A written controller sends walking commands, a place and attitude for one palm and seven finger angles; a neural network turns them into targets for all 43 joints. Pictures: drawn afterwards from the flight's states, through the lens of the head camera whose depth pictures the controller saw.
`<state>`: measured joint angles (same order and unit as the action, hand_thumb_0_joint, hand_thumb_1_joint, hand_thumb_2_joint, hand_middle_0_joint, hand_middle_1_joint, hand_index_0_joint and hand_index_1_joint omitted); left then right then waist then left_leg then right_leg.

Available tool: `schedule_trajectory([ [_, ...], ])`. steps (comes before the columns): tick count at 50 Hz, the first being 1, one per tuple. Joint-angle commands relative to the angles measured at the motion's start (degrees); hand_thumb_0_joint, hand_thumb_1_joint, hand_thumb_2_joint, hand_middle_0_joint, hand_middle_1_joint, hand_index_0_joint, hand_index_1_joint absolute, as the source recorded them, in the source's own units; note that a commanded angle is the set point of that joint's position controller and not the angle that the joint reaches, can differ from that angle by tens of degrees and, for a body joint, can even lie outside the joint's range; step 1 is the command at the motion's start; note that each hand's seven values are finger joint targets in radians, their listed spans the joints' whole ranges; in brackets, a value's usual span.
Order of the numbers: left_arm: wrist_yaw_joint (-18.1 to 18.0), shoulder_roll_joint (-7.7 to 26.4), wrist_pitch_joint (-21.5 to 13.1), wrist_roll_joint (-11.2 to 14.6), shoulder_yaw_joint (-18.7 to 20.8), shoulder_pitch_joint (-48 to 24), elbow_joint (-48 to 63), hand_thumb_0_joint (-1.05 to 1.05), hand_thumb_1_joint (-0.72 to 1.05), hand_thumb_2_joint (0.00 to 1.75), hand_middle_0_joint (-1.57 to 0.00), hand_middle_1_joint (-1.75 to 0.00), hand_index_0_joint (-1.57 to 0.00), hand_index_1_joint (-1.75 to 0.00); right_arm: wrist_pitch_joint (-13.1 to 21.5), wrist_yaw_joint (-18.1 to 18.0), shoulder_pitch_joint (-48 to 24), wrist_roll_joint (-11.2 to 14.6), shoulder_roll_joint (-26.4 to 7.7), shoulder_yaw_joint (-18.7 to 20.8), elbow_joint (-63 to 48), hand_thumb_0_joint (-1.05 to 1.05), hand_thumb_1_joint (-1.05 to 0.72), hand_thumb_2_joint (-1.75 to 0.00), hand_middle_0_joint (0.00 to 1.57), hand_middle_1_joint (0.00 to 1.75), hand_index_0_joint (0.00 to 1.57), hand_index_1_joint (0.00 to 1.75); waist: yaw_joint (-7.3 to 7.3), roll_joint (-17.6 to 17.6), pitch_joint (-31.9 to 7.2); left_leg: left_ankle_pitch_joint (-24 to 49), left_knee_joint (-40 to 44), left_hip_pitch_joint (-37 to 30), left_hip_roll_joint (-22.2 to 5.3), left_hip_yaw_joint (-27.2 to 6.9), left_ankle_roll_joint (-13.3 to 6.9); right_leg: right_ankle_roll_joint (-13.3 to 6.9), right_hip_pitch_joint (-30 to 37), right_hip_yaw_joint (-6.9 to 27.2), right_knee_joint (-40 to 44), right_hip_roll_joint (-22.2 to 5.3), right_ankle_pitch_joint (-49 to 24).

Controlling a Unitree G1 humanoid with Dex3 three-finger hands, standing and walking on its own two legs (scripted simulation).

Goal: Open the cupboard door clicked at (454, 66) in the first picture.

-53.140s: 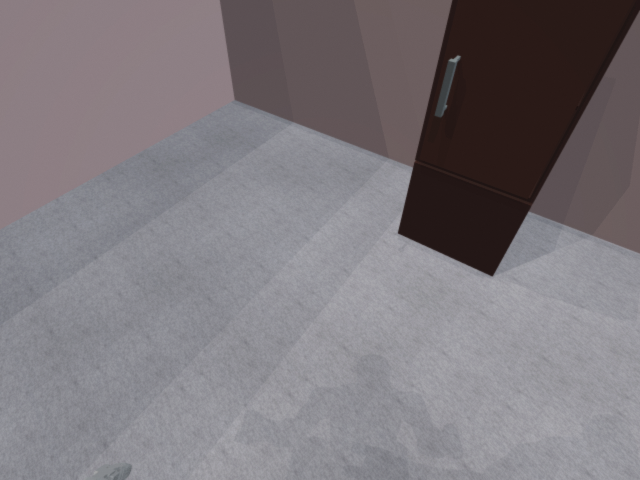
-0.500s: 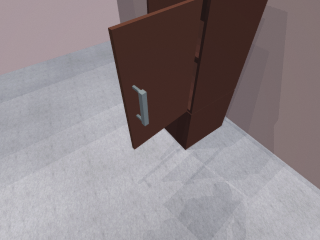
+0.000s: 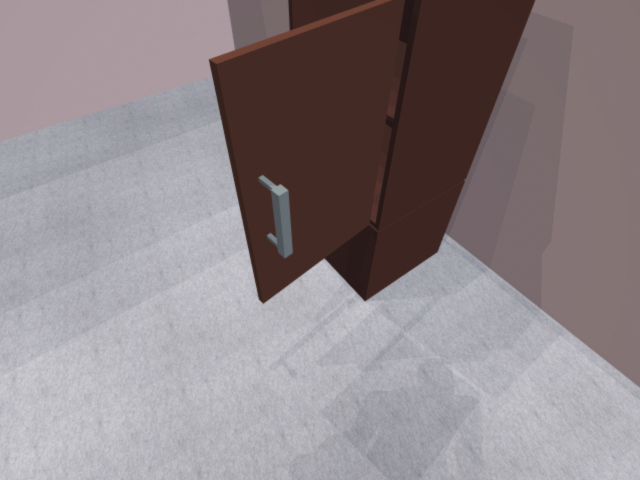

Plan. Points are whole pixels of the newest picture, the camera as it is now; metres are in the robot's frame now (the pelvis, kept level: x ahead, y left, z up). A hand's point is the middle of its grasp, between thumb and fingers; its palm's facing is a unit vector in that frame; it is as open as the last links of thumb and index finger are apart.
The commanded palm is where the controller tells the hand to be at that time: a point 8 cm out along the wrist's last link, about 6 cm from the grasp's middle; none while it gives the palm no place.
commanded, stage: look to check the result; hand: left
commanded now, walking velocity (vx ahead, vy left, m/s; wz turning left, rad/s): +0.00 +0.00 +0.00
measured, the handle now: (275, 218) +0.56 +0.12 -0.05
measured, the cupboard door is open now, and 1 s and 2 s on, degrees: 97 97 97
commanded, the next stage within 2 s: stand and wait in 0.38 s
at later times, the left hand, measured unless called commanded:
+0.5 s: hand out of the picture +0.03 +0.19 -0.17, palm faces +0.02 -0.98 -0.22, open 7.4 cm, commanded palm none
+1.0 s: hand out of the picture +0.06 +0.20 -0.17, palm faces +0.01 -0.97 -0.26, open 7.4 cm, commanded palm none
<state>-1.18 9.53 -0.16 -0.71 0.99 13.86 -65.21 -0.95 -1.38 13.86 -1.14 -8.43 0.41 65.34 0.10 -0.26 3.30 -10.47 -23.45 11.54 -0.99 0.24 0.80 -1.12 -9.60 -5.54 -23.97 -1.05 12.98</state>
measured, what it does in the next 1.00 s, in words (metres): stands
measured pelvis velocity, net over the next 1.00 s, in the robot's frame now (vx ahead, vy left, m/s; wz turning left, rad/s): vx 0.02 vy -0.01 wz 0.00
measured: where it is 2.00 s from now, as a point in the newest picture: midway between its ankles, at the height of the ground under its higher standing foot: outside the picture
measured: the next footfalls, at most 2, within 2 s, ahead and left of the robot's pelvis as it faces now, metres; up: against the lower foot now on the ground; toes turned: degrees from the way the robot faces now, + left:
none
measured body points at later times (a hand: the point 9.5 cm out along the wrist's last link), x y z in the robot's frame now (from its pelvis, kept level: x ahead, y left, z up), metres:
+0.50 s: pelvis +0.01 +0.00 +0.00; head +0.03 -0.01 +0.45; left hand +0.03 +0.24 -0.15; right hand +0.03 -0.23 -0.16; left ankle +0.02 +0.13 -0.74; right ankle +0.00 -0.10 -0.74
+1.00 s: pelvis +0.02 -0.01 +0.00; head +0.03 -0.01 +0.45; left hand +0.06 +0.25 -0.15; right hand +0.06 -0.26 -0.15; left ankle +0.02 +0.13 -0.74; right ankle +0.00 -0.10 -0.74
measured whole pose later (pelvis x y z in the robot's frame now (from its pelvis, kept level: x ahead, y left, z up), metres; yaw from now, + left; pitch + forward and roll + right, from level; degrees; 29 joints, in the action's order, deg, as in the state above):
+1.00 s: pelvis +0.02 -0.01 +0.00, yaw +0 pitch -2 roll +0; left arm -0.8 12.9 -0.9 -0.7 1.3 10.7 -64.9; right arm -0.3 -1.3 10.3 -1.0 -12.7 0.5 65.3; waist 0.0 -0.5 2.9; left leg -10.8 -20.2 7.7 -1.6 0.4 1.4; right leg -1.5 -5.9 -5.4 -20.7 -0.3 13.2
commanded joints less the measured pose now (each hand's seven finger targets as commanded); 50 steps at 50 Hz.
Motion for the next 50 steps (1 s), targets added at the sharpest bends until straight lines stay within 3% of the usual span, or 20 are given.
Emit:
schedule_trajectory([
  [1, -0.7, 6.8, -0.9, 0.3, 1.3, 2.9, 1.4, 0.00, 0.90, 0.90, -0.20, -0.30, -0.20, -0.30, 0.9, -0.5, 2.9, -0.1, -5.8, 0.9, -1.4, 0.00, -0.90, -0.90, 0.20, 0.30, 0.20, 0.30, 0.18, 0.1, -0.5, 4.8, 3.6, -0.8, -4.2, -3.0, -1.7, -1.6, -1.2, 5.6, 6.7, -6.0, -1.1],
  [11, -0.6, 7.1, -1.0, 0.3, 1.3, 3.1, 0.8, 0.00, 0.90, 0.90, -0.20, -0.30, -0.20, -0.30, 1.1, -0.6, 2.0, -0.1, -6.7, 0.9, -1.3, 0.00, -0.90, -0.90, 0.20, 0.30, 0.20, 0.30, 0.11, -1.2, 0.3, 4.8, 4.2, -1.0, -4.4, -3.2, -1.8, -1.6, -1.1, 5.6, 6.8, -5.9, -1.5],
  [23, -0.6, 8.7, -1.3, 0.2, 1.6, 1.9, 1.3, 0.00, 0.90, 0.90, -0.20, -0.30, -0.20, -0.30, 1.3, -0.6, 0.3, 0.0, -8.5, 1.2, -1.6, 0.00, -0.90, -0.90, 0.20, 0.30, 0.20, 0.30, -0.18, -0.1, 0.1, 6.6, 4.2, -1.7, -4.5, -3.3, -1.8, -1.6, 0.1, 5.3, 7.1, -6.1, -4.0],
  [27, -0.5, 9.3, -1.5, 0.3, 1.7, 1.4, 1.6, 0.00, 0.90, 0.90, -0.20, -0.30, -0.20, -0.30, 1.5, -0.5, 0.0, -0.1, -8.9, 1.2, -1.6, 0.00, -0.90, -0.90, 0.20, 0.30, 0.20, 0.30, -0.06, -0.4, -1.7, 8.4, 4.1, -2.6, -4.7, -3.2, -1.8, -1.6, 1.6, 5.4, 6.7, -6.4, -7.4],
  [39, -0.5, 11.0, -1.7, 0.3, 1.9, -0.6, 2.2, 0.00, 0.90, 0.90, -0.20, -0.30, -0.20, -0.30, 1.7, -0.6, -1.6, 0.0, -10.9, 1.3, -2.0, 0.00, -0.90, -0.90, 0.20, 0.30, 0.20, 0.30, -0.05, -0.3, -2.0, 11.2, 4.6, -3.8, -5.1, -3.4, -1.8, -1.6, 3.0, 5.4, 6.6, -6.5, -11.7],
  [50, -0.3, 12.0, -1.7, 0.2, 1.9, -1.6, 2.2, 0.00, 0.90, 0.90, -0.20, -0.30, -0.20, -0.30, 1.6, -0.4, -2.5, -0.1, -12.1, 1.2, -2.1, 0.00, -0.90, -0.90, 0.20, 0.30, 0.20, 0.30, -0.08, 0.3, -1.1, 8.7, 5.6, -4.1, -5.2, -3.3, -1.6, -1.6, 2.5, 5.9, 8.2, -6.5, -8.8],
])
